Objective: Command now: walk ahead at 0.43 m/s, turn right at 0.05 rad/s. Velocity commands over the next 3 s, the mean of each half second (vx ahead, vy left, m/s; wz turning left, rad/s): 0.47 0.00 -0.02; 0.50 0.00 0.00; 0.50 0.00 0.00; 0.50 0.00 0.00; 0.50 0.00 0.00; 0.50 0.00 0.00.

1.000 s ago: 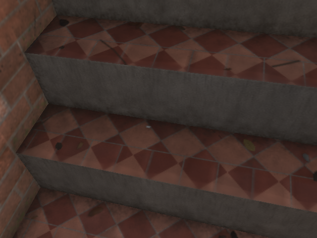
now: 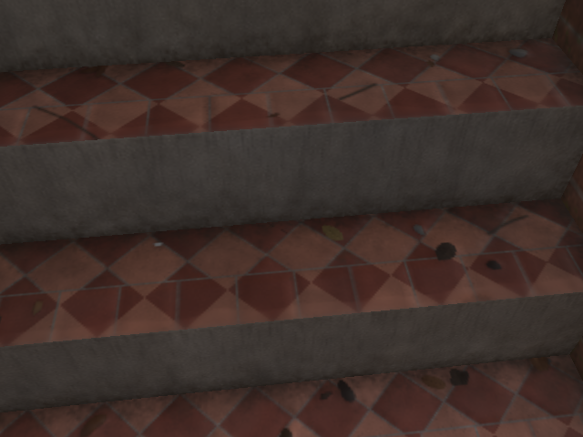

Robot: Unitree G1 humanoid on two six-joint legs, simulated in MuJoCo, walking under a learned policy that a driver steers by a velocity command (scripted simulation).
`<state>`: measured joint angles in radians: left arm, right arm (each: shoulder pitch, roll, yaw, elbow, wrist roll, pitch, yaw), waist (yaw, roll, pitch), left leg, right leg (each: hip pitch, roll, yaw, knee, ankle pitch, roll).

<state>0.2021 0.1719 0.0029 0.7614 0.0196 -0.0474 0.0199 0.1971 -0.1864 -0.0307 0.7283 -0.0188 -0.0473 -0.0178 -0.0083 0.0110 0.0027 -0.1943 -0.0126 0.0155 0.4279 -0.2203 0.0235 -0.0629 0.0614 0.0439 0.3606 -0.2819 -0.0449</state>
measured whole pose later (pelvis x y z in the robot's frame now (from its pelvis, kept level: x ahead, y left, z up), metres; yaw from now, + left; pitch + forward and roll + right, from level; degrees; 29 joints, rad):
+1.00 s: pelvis +0.01 +0.01 +0.01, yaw +0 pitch +0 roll +0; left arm 0.07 0.24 -0.04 1.02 0.01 -0.07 0.03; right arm 0.04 -0.24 0.02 1.03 0.00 -0.07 -0.03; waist -0.01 -0.01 -0.01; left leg -0.11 -0.04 0.02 0.26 -0.15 0.03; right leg 0.01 0.03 0.06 0.21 -0.22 -0.03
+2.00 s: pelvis +0.02 -0.01 +0.01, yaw -1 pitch +0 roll +1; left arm 0.06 0.28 -0.06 1.05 0.00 -0.07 0.02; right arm 0.04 -0.28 0.04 1.05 0.00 -0.07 -0.02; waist 0.00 -0.01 -0.02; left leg -0.10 -0.01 0.01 0.24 -0.14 0.00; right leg 0.03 0.06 0.06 0.17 -0.20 -0.05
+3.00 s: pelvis +0.02 -0.02 +0.01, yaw -1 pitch +1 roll +0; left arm 0.07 0.28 -0.06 1.02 0.01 -0.06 0.03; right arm 0.04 -0.28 0.02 1.02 0.00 -0.07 -0.03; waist 0.00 0.00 -0.02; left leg -0.11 0.01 0.00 0.26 -0.16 -0.02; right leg 0.02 0.07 0.07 0.16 -0.20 -0.07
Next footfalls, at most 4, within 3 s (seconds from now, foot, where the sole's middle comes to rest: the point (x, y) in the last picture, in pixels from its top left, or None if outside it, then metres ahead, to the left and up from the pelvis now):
none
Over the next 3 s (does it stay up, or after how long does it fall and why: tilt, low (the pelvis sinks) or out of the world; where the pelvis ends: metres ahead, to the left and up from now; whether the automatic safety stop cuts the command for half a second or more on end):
stays up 0.02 -0.02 0.01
